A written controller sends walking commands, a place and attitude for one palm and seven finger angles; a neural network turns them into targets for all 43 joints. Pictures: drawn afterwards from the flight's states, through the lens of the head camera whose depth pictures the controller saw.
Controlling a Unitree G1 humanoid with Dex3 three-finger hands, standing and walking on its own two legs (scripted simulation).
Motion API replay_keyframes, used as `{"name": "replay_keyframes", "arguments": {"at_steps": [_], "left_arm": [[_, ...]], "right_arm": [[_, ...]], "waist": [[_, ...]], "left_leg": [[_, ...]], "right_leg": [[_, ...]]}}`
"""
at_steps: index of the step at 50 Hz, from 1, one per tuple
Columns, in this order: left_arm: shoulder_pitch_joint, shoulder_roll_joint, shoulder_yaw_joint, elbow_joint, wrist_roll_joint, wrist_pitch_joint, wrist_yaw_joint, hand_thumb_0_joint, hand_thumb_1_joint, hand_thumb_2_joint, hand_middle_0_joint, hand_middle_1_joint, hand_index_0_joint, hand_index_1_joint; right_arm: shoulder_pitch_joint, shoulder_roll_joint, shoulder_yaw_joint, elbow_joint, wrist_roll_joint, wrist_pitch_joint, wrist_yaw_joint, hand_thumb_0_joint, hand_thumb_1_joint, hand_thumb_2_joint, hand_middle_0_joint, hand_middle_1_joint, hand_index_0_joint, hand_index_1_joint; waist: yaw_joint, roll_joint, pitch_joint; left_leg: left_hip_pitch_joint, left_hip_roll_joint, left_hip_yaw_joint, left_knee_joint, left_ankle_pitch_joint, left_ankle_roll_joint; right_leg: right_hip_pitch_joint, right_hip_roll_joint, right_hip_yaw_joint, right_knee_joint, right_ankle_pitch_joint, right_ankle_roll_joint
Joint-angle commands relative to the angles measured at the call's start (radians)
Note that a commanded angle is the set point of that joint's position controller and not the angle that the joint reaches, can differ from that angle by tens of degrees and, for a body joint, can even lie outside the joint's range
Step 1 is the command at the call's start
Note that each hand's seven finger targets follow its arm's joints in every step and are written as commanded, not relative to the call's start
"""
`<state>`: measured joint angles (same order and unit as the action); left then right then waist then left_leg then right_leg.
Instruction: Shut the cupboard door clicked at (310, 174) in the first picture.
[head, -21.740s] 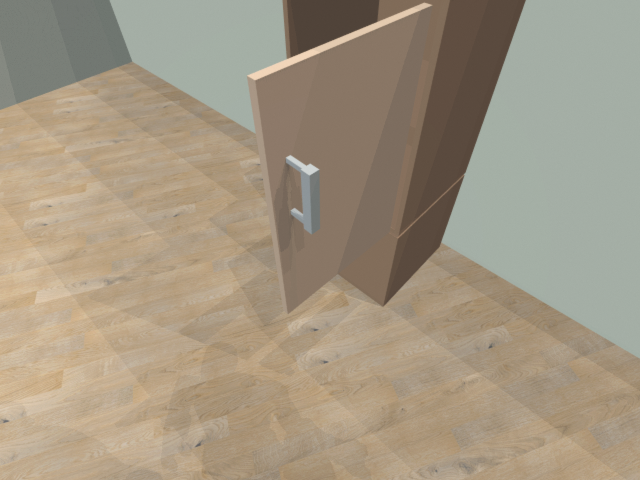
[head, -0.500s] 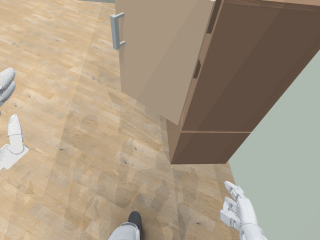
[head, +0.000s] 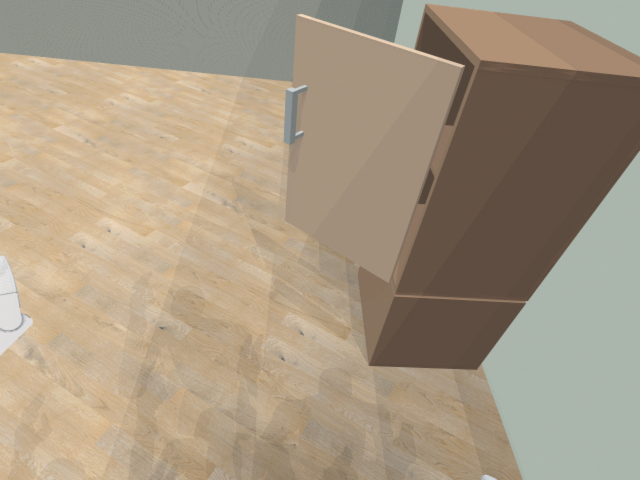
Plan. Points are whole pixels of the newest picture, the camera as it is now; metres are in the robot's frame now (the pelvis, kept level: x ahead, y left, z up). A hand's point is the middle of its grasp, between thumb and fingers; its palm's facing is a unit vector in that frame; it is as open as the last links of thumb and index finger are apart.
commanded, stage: stop stepping back and stand still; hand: left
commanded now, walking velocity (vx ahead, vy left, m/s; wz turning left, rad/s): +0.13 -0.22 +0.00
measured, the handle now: (296, 114) +0.92 +0.16 +0.05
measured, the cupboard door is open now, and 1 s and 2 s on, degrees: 51 51 51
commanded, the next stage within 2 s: let the arm hang, fingers relaxed in 0.80 s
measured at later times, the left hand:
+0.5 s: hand (70, 292) +0.22 +0.28 +0.18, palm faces +0.45 -0.77 -0.45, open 7.4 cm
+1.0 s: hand (110, 356) +0.22 +0.27 +0.06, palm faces +0.20 -0.85 -0.49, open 7.4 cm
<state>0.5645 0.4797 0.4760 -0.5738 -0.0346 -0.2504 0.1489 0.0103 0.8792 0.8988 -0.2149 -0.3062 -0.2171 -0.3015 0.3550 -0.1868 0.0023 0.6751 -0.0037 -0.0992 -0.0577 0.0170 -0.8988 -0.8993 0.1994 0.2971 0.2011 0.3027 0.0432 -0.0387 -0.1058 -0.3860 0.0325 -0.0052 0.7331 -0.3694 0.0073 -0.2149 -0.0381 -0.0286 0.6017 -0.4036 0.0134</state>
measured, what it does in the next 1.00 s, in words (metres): steps on the spot: left foot, then right foot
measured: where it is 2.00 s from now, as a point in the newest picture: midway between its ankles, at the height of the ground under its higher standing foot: outside the picture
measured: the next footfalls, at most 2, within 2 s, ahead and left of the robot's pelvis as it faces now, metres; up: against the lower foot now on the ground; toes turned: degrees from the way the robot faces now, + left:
left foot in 0.02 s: +0.06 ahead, +0.12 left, +0.00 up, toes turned +1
right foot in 0.38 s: +0.00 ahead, -0.07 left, +0.00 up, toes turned -4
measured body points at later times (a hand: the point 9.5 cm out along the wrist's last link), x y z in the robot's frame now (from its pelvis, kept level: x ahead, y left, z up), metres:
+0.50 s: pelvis +0.01 +0.01 +0.01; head +0.00 +0.00 +0.46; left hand +0.19 +0.31 +0.20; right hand +0.14 -0.23 -0.09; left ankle +0.02 +0.12 -0.72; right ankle -0.04 -0.06 -0.72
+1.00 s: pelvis +0.01 +0.02 +0.01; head +0.00 -0.01 +0.46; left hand +0.21 +0.32 +0.09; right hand +0.17 -0.23 -0.10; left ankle +0.02 +0.12 -0.72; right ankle -0.04 -0.07 -0.72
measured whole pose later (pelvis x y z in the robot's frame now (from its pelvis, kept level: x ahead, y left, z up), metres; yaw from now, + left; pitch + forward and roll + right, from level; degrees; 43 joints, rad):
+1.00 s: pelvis +0.01 +0.02 +0.01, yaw +0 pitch +2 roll +0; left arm 0.35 0.38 0.18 0.03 0.00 -0.06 0.05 0.00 0.89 0.90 -0.20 -0.30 -0.20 -0.30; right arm 0.18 -0.29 0.00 0.70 0.00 -0.04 0.00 0.01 -0.90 -0.90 0.20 0.30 0.20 0.30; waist 0.01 0.07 -0.05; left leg -0.34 -0.02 0.03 0.60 -0.29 0.03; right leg -0.22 0.02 -0.09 0.58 -0.39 -0.05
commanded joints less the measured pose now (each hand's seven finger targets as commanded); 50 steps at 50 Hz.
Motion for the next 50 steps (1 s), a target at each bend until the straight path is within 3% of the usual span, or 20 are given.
{"name": "replay_keyframes", "arguments": {"at_steps": [1, 2, 3, 5, 8, 10, 15, 18, 21, 24, 26, 29, 31, 34, 40, 43, 44, 45, 47, 50], "left_arm": [[-0.362, 0.105, -0.009, -0.014, 0.013, -0.001, 0.042, 0.000, 0.900, 0.900, -0.200, -0.300, -0.200, -0.300], [-0.316, 0.117, 0.000, -0.017, 0.002, 0.000, 0.032, 0.000, 0.900, 0.900, -0.200, -0.300, -0.200, -0.300], [-0.300, 0.152, 0.029, -0.097, -0.002, -0.002, 0.023, 0.000, 0.900, 0.900, -0.200, -0.300, -0.200, -0.300], [-0.179, 0.093, -0.004, -0.182, -0.006, 0.005, 0.013, 0.000, 0.900, 0.900, -0.200, -0.300, -0.200, -0.300], [-0.075, 0.151, 0.056, -0.259, 0.003, 0.014, 0.016, 0.000, 0.900, 0.900, -0.200, -0.300, -0.200, -0.300], [-0.032, 0.137, 0.061, -0.223, 0.005, 0.020, 0.023, 0.000, 0.900, 0.900, -0.200, -0.300, -0.200, -0.300], [-0.038, 0.137, 0.078, -0.104, -0.010, 0.057, 0.036, 0.000, 0.900, 0.900, -0.200, -0.300, -0.200, -0.300], [-0.061, 0.146, 0.078, -0.049, -0.006, 0.068, 0.039, 0.000, 0.900, 0.900, -0.200, -0.300, -0.200, -0.300], [-0.099, 0.101, 0.025, -0.051, -0.020, 0.063, 0.039, 0.000, 0.900, 0.900, -0.200, -0.300, -0.200, -0.300], [-0.112, 0.107, 0.020, -0.092, -0.011, 0.047, 0.049, 0.000, 0.900, 0.900, -0.200, -0.300, -0.200, -0.300], [-0.110, 0.135, 0.054, -0.111, -0.003, 0.025, 0.054, 0.000, 0.900, 0.900, -0.200, -0.300, -0.200, -0.300], [-0.057, 0.163, 0.096, -0.146, -0.003, 0.010, 0.054, 0.000, 0.900, 0.900, -0.200, -0.300, -0.200, -0.300], [-0.038, 0.167, 0.109, -0.155, -0.005, -0.005, 0.048, 0.000, 0.900, 0.900, -0.200, -0.300, -0.200, -0.300], [0.028, 0.144, 0.106, -0.106, -0.012, -0.005, 0.039, 0.000, 0.900, 0.900, -0.200, -0.300, -0.200, -0.300], [0.037, 0.123, 0.085, -0.046, -0.024, 0.007, 0.043, 0.000, 0.900, 0.900, -0.200, -0.300, -0.200, -0.300], [0.010, 0.141, 0.088, -0.064, -0.021, 0.017, 0.042, 0.000, 0.900, 0.900, -0.200, -0.300, -0.200, -0.300], [0.002, 0.122, 0.064, -0.075, -0.019, 0.020, 0.041, 0.000, 0.900, 0.900, -0.200, -0.300, -0.200, -0.300], [-0.113, -0.032, -0.390, 0.609, 0.048, 0.176, -0.102, 0.000, 0.900, 0.900, -0.200, -0.300, -0.200, -0.300], [-0.151, -0.096, -0.386, 0.697, 0.052, 0.251, -0.135, 0.000, 0.900, 0.900, -0.200, -0.300, -0.200, -0.300], [-0.254, -0.091, -0.409, 0.877, 0.056, 0.246, -0.143, 0.000, 0.900, 0.900, -0.200, -0.300, -0.200, -0.300]], "right_arm": [[-0.165, -0.181, -0.054, -0.181, 0.021, -0.075, -0.048, 0.000, -0.900, -0.900, 0.200, 0.300, 0.200, 0.300], [-0.166, -0.144, -0.041, -0.152, 0.008, -0.084, -0.045, 0.000, -0.900, -0.900, 0.200, 0.300, 0.200, 0.300], [-0.181, -0.140, -0.044, -0.148, -0.002, -0.094, -0.033, 0.000, -0.900, -0.900, 0.200, 0.300, 0.200, 0.300], [-0.215, -0.128, -0.041, -0.164, 0.000, -0.090, -0.008, 0.000, -0.900, -0.900, 0.200, 0.300, 0.200, 0.300], [-0.246, -0.122, -0.027, -0.175, -0.002, -0.067, 0.005, 0.000, -0.900, -0.900, 0.200, 0.300, 0.200, 0.300], [-0.241, -0.111, -0.018, -0.186, -0.009, -0.042, -0.002, 0.000, -0.900, -0.900, 0.200, 0.300, 0.200, 0.300], [-0.214, -0.109, -0.020, -0.199, -0.007, 0.007, -0.030, 0.000, -0.900, -0.900, 0.200, 0.300, 0.200, 0.300], [-0.192, -0.111, -0.023, -0.188, -0.010, 0.012, -0.027, 0.000, -0.900, -0.900, 0.200, 0.300, 0.200, 0.300], [-0.187, -0.127, -0.042, -0.178, 0.014, 0.005, -0.015, 0.000, -0.900, -0.900, 0.200, 0.300, 0.200, 0.300], [-0.225, -0.126, -0.036, -0.191, 0.025, 0.011, -0.006, 0.000, -0.900, -0.900, 0.200, 0.300, 0.200, 0.300], [-0.222, -0.123, -0.034, -0.195, 0.024, 0.015, -0.012, 0.000, -0.900, -0.900, 0.200, 0.300, 0.200, 0.300], [-0.222, -0.128, -0.038, -0.203, 0.018, 0.021, -0.023, 0.000, -0.900, -0.900, 0.200, 0.300, 0.200, 0.300], [-0.216, -0.127, -0.036, -0.205, 0.016, 0.024, -0.021, 0.000, -0.900, -0.900, 0.200, 0.300, 0.200, 0.300], [-0.210, -0.130, -0.043, -0.210, 0.025, 0.025, -0.015, 0.000, -0.900, -0.900, 0.200, 0.300, 0.200, 0.300], [-0.196, -0.129, -0.041, -0.213, 0.030, 0.037, -0.011, 0.000, -0.900, -0.900, 0.200, 0.300, 0.200, 0.300], [-0.211, -0.131, -0.038, -0.215, 0.029, 0.042, -0.018, 0.000, -0.900, -0.900, 0.200, 0.300, 0.200, 0.300], [-0.213, -0.129, -0.036, -0.218, 0.028, 0.043, -0.020, 0.000, -0.900, -0.900, 0.200, 0.300, 0.200, 0.300], [-0.301, -0.290, -0.059, -0.091, 0.035, -0.021, 0.064, 0.000, -0.900, -0.900, 0.200, 0.300, 0.200, 0.300], [-0.190, -0.251, -0.064, -0.041, 0.004, 0.024, 0.060, 0.000, -0.900, -0.900, 0.200, 0.300, 0.200, 0.300], [-0.176, -0.226, -0.037, -0.026, -0.012, 0.062, 0.056, 0.000, -0.900, -0.900, 0.200, 0.300, 0.200, 0.300]], "waist": [[-0.066, 0.316, 0.127], [-0.085, 0.305, 0.094], [-0.076, 0.222, 0.061], [-0.067, 0.095, 0.047], [-0.047, 0.218, 0.050], [-0.052, 0.299, 0.081], [-0.066, 0.245, 0.061], [-0.075, 0.139, 0.027], [-0.072, -0.079, -0.016], [-0.058, -0.059, 0.018], [-0.057, -0.017, 0.031], [-0.061, 0.146, -0.008], [-0.056, 0.173, -0.030], [-0.057, 0.131, -0.021], [-0.061, 0.007, -0.086], [-0.057, 0.032, -0.071], [-0.059, 0.046, -0.064], [-0.079, 0.066, 0.043], [-0.059, 0.036, 0.014], [-0.058, -0.153, 0.061]], "left_leg": [[0.223, 0.232, -0.394, -0.434, -0.046, 0.141], [0.219, 0.259, -0.517, -0.525, -0.140, 0.125], [0.195, 0.276, -0.586, -0.567, -0.204, 0.105], [0.185, 0.277, -0.488, -0.565, -0.208, 0.113], [0.073, 0.214, -0.278, -0.613, -0.254, 0.061], [0.009, 0.206, -0.206, -0.635, -0.285, 0.059], [0.015, 0.166, -0.119, -0.537, -0.235, 0.043], [-0.047, 0.106, -0.081, -0.354, -0.056, 0.022], [-0.002, 0.035, -0.003, -0.131, 0.119, -0.002], [-0.083, 0.015, 0.014, -0.064, 0.067, -0.011], [-0.037, 0.016, 0.023, -0.150, 0.130, 0.001], [0.196, 0.062, -0.022, -0.233, 0.655, 0.028], [0.227, 0.108, -0.102, -0.223, 0.799, 0.048], [0.131, 0.098, -0.067, -0.215, 0.653, 0.020], [0.085, 0.044, 0.005, -0.172, 0.473, 0.004], [0.114, 0.045, 0.005, -0.201, 0.451, 0.011], [0.130, 0.050, -0.002, -0.216, 0.481, 0.013], [0.113, 0.072, -0.036, -0.076, 0.598, 0.018], [0.114, 0.089, -0.073, -0.138, 0.409, 0.038], [0.096, 0.058, -0.094, -0.145, 0.360, 0.042]], "right_leg": [[-0.317, 0.056, -0.033, 0.204, -0.057, -0.007], [-0.356, 0.061, 0.005, 0.330, -0.116, -0.007], [-0.341, 0.055, 0.059, 0.397, -0.093, -0.012], [-0.327, 0.032, 0.083, 0.389, -0.006, -0.014], [-0.204, 0.053, 0.016, 0.286, 0.084, -0.017], [-0.124, 0.076, -0.035, 0.192, 0.065, -0.022], [0.086, 0.106, -0.090, -0.163, 0.048, -0.033], [0.190, -0.016, 0.074, -0.253, 0.111, -0.090], [0.123, -0.165, 0.274, -0.247, 0.274, -0.146], [0.203, -0.218, 0.249, -0.184, 0.696, -0.171], [0.204, -0.186, 0.170, -0.120, 0.778, -0.124], [0.098, -0.063, 0.048, -0.018, 0.742, -0.028], [0.066, -0.010, 0.029, -0.026, 0.616, -0.011], [0.142, -0.026, 0.069, -0.112, 0.581, -0.031], [0.222, -0.110, 0.125, -0.117, 0.847, -0.024], [0.176, -0.102, 0.115, -0.137, 0.780, -0.010], [0.167, -0.091, 0.105, -0.134, 0.747, -0.011], [0.000, -0.153, 0.024, -0.017, 0.813, -0.057], [-0.062, -0.105, 0.056, -0.071, 0.446, -0.068], [-0.061, -0.112, 0.084, -0.127, 0.382, -0.087]]}}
